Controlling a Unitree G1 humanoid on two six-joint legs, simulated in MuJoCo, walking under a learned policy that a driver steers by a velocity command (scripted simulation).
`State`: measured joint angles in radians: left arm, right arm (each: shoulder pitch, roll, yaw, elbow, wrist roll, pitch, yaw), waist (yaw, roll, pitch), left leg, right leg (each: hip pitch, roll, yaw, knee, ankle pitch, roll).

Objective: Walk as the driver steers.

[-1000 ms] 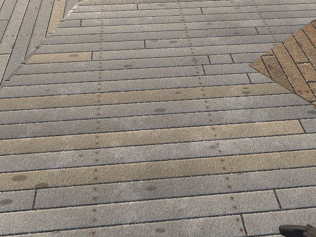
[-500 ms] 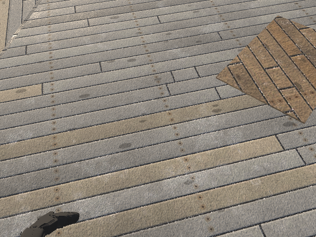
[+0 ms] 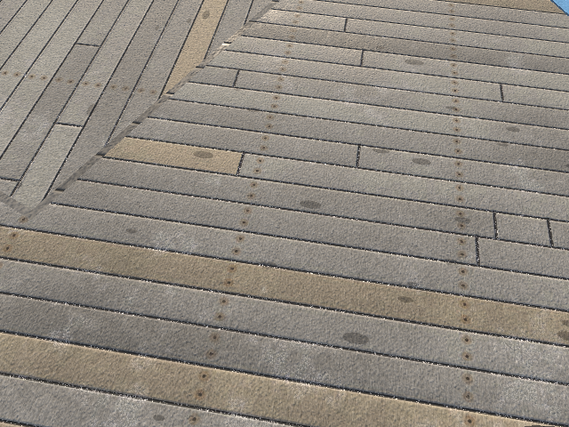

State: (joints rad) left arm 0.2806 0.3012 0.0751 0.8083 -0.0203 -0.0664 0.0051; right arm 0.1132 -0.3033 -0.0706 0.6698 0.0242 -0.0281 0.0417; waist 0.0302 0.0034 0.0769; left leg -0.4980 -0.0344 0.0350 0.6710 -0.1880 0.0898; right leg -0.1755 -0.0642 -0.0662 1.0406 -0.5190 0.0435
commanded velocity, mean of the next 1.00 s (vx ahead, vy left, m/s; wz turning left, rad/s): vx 0.17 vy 0.00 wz -0.09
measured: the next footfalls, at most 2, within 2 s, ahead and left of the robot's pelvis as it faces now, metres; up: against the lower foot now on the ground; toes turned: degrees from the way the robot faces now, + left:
right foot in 0.40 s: +0.40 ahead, -0.08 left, +0.00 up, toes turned +10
left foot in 0.78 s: +0.34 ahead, +0.14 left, +0.00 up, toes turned -9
